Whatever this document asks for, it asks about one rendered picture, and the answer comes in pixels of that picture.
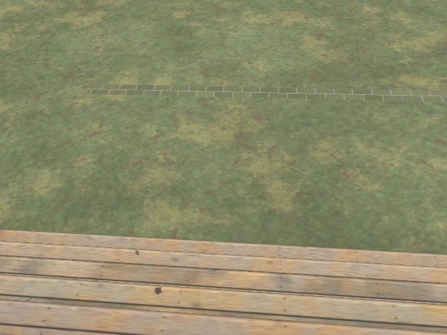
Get stairs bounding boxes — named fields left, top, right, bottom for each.
left=0, top=229, right=447, bottom=335

